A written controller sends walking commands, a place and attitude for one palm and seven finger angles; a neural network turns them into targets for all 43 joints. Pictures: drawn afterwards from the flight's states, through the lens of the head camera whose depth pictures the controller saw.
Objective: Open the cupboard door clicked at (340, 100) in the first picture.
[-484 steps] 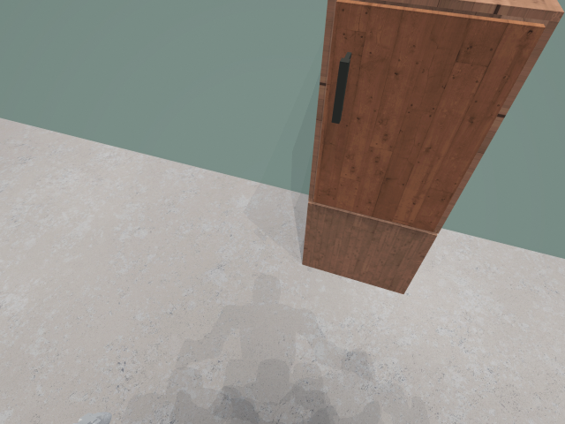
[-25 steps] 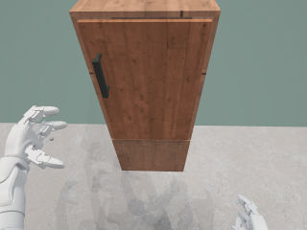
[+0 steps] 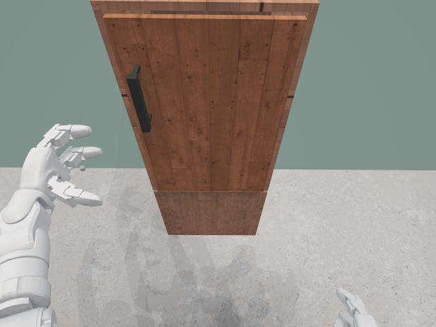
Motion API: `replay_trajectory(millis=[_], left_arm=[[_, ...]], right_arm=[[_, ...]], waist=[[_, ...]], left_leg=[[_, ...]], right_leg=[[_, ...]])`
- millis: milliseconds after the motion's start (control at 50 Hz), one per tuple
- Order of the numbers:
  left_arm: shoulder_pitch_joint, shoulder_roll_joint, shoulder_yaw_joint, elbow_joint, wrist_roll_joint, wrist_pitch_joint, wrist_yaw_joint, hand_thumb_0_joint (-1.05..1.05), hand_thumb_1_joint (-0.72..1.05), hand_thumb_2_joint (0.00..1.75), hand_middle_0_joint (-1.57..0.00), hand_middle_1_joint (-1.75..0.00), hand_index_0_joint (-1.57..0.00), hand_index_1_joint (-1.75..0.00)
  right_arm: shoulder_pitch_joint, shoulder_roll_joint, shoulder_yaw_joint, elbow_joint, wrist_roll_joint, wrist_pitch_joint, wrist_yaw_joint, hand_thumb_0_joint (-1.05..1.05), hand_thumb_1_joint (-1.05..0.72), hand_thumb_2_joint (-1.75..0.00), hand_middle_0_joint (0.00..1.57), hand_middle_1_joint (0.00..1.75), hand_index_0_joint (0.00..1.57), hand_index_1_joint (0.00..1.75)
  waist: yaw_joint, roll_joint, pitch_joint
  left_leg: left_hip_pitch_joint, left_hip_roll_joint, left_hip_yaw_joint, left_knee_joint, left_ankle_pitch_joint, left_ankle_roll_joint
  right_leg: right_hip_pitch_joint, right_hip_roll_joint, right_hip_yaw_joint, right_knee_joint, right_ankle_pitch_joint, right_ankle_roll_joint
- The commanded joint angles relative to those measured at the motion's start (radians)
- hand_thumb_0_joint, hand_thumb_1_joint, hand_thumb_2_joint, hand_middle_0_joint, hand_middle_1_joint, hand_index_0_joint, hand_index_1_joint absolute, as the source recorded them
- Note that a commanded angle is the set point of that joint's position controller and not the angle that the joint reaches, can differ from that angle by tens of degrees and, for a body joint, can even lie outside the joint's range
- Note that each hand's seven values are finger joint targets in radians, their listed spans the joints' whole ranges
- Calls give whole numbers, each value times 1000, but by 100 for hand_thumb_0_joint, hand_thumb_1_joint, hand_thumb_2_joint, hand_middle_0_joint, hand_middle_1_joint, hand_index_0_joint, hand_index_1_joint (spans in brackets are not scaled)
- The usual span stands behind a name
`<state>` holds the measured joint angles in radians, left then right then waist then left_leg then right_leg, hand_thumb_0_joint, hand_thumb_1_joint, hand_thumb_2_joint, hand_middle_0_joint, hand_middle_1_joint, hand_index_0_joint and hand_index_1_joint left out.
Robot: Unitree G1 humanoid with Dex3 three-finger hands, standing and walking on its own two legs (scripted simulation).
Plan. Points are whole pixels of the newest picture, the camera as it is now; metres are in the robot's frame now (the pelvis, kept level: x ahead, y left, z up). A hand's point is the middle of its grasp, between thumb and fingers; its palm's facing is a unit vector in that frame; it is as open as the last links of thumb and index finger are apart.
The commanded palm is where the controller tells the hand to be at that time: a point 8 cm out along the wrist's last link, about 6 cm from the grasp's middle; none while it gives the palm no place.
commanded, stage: move the hooked fingers beside the handle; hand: left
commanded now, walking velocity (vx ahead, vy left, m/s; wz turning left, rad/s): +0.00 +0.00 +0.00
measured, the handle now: (141, 100) +0.57 +0.21 +0.09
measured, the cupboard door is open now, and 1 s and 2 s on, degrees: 0 0 0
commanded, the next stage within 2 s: none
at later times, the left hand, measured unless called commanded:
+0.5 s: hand (91, 145) +0.41 +0.27 +0.11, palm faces +0.06 -1.00 +0.01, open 14.0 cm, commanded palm +0.39 +0.31 +0.11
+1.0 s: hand (102, 119) +0.48 +0.27 +0.10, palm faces +0.04 -1.00 +0.02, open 14.0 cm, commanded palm +0.47 +0.32 +0.10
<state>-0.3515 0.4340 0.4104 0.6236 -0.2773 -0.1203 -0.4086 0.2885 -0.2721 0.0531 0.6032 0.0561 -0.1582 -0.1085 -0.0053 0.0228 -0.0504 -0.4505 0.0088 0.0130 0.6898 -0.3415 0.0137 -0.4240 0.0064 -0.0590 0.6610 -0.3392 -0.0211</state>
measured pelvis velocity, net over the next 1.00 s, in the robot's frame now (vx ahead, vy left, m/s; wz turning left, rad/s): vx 0.00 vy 0.01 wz -0.03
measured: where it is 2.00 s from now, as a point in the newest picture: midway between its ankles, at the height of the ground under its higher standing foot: outside the picture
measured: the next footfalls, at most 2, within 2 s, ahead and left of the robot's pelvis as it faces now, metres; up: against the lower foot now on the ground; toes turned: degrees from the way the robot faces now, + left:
none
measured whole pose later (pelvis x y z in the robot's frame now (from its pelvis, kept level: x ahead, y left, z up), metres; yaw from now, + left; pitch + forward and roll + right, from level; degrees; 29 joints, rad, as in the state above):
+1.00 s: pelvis +0.00 +0.01 -0.02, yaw -1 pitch +16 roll -3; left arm -0.90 0.70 0.48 1.23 -0.15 -0.28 -0.44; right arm 0.42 -0.30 0.04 0.65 0.03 0.02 -0.09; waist -0.14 0.01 -0.07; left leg -0.72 0.03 0.01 0.83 -0.38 0.02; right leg -0.67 0.03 -0.06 0.75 -0.35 -0.01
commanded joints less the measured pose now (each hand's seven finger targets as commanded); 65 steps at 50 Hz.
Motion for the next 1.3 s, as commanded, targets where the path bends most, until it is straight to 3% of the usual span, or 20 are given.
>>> replay_trajectory(millis=[0, 100, 140, 260, 300, 400, 440, 560, 640, 720, 780, 800, 840, 900, 920, 960, 1060, 1120, 1220, 1280], left_arm=[[-385, 264, 48, -237, -14, -107, 5, 0, -50, 30, -30, -120, -30, -120], [-348, 287, 80, -148, -17, -94, -1, 0, -50, 30, -30, -120, -30, -120], [-368, 282, 71, -159, -8, -92, 0, 0, -50, 30, -30, -120, -30, -120], [-497, 299, 64, -136, 6, -129, 16, 0, -50, 30, -30, -120, -30, -120], [-518, 318, 73, -95, 7, -138, 16, 0, -50, 30, -30, -120, -30, -120], [-658, 311, 27, 37, 32, -149, 13, 0, -50, 30, -30, -120, -30, -120], [-681, 332, 36, 59, 44, -164, 16, 0, -50, 30, -30, -120, -30, -120], [-769, 382, 53, 236, 65, -192, 18, 0, -50, 30, -30, -120, -30, -120], [-824, 443, 80, 248, 83, -221, 15, 0, -50, 30, -30, -120, -30, -120], [-856, 508, 108, 329, 88, -222, -1, 0, -50, 30, -30, -120, -30, -120], [-909, 532, 94, 359, 107, -221, -15, 0, -50, 30, -30, -120, -30, -120], [-935, 548, 105, 355, 104, -229, -17, 0, -50, 30, -30, -120, -30, -120], [-945, 554, 108, 339, 105, -239, -22, 0, -50, 30, -30, -120, -30, -120], [-965, 528, 87, 391, 101, -232, -29, 0, -50, 30, -30, -120, -30, -120], [-966, 565, 108, 408, 105, -224, -29, 0, -50, 30, -30, -120, -30, -120], [-996, 557, 88, 412, 117, -212, -28, 0, -50, 30, -30, -120, -30, -120], [-1051, 600, 96, 435, 145, -209, -5, 0, -50, 30, -30, -120, -30, -120], [-1081, 655, 133, 427, 160, -219, 8, 0, -50, 30, -30, -120, -30, -120], [-941, 600, 135, 405, 149, -216, -5, 0, -50, 30, -30, -120, -30, -120], [-910, 592, 139, 420, 137, -188, -11, 0, -50, 30, -30, -120, -30, -120]], right_arm=[[2, -141, -59, -130, -1, -39, -1, 0, -90, -90, 20, 30, 20, 30], [26, -152, -66, -119, -2, -20, 5, 0, -90, -90, 20, 30, 20, 30], [30, -151, -68, -123, -3, -10, 9, 0, -90, -90, 20, 30, 20, 30], [55, -156, -72, -104, -6, 7, 8, 0, -90, -90, 20, 30, 20, 30], [68, -162, -72, -95, -8, 15, 8, 0, -90, -90, 20, 30, 20, 30], [83, -167, -68, -75, -6, 32, 6, 0, -90, -90, 20, 30, 20, 30], [93, -171, -71, -76, -8, 39, 7, 0, -90, -90, 20, 30, 20, 30], [128, -178, -68, -54, -12, 64, 13, 0, -90, -90, 20, 30, 20, 30], [151, -181, -71, -56, -17, 82, 17, 0, -90, -90, 20, 30, 20, 30], [178, -192, -69, -51, -16, 108, 15, 0, -90, -90, 20, 30, 20, 30], [195, -196, -68, -44, -16, 122, 12, 0, -90, -90, 20, 30, 20, 30], [206, -198, -70, -43, -19, 126, 10, 0, -90, -90, 20, 30, 20, 30], [220, -199, -74, -41, -21, 132, 10, 0, -90, -90, 20, 30, 20, 30], [243, -202, -72, -26, -26, 143, 12, 0, -90, -90, 20, 30, 20, 30], [253, -210, -74, -21, -26, 149, 10, 0, -90, -90, 20, 30, 20, 30], [262, -208, -73, -19, -28, 156, 11, 0, -90, -90, 20, 30, 20, 30], [287, -212, -68, -18, -34, 175, 14, 0, -90, -90, 20, 30, 20, 30], [308, -216, -69, -22, -42, 185, 16, 0, -90, -90, 20, 30, 20, 30], [325, -207, -77, -43, -49, 210, 36, 0, -90, -90, 20, 30, 20, 30], [323, -209, -81, -53, -45, 228, 40, 0, -90, -90, 20, 30, 20, 30]], waist=[[-6, 73, -305], [-1, 23, -282], [-3, 64, -298], [-28, 88, -313], [-34, 35, -316], [-64, 61, -271], [-63, 67, -324], [-77, 40, -300], [-76, 89, -386], [-97, 28, -368], [-114, 89, -357], [-117, 68, -371], [-117, 125, -431], [-139, 115, -406], [-140, 78, -412], [-146, 134, -409], [-163, 145, -413], [-161, 161, -470], [-119, 185, -540], [-127, 115, -476]], left_leg=[[169, -13, -49, -72, 295, 11], [136, -13, -45, -68, 316, 14], [144, -12, -42, -69, 324, 11], [171, -5, -54, -60, 323, 7], [150, -5, -55, -52, 315, 10], [116, -5, -58, -46, 235, 13], [133, -4, -62, -39, 254, 11], [60, -2, -58, -19, 211, 16], [67, -3, -51, 6, 265, 17], [-15, -1, -40, 22, 246, 28], [-27, 0, -39, 31, 215, 27], [-29, 0, -44, 39, 225, 30], [26, 4, -49, 44, 264, 24], [36, 10, -57, 54, 284, 25], [21, 14, -61, 56, 285, 27], [33, 14, -60, 58, 288, 24], [21, 18, -64, 71, 308, 23], [49, 22, -70, 84, 360, 21], [138, 34, -73, 105, 570, 5], [76, 33, -63, 92, 515, 15]], right_leg=[[88, 18, 30, -57, 307, -11], [82, 20, 28, -51, 341, -9], [74, 17, 28, -48, 343, -8], [31, 22, 25, -45, 312, -12], [38, 25, 27, -43, 311, -10], [-30, 22, 28, -44, 239, -11], [-28, 22, 29, -36, 248, -10], [-58, 22, 34, -24, 225, -4], [-32, 24, 45, -2, 276, -3], [-15, 27, 57, 4, 299, 7], [-58, 27, 59, 2, 263, 7], [-51, 31, 60, 8, 267, 5], [-73, 33, 55, 14, 276, 4], [-121, 41, 44, 15, 269, 3], [-119, 39, 45, 13, 272, 8], [-144, 39, 42, 14, 265, 7], [-168, 42, 40, 19, 266, 9], [-164, 45, 39, 32, 294, 8], [-159, 57, 21, 52, 386, 5], [-137, 58, 19, 41, 390, 10]])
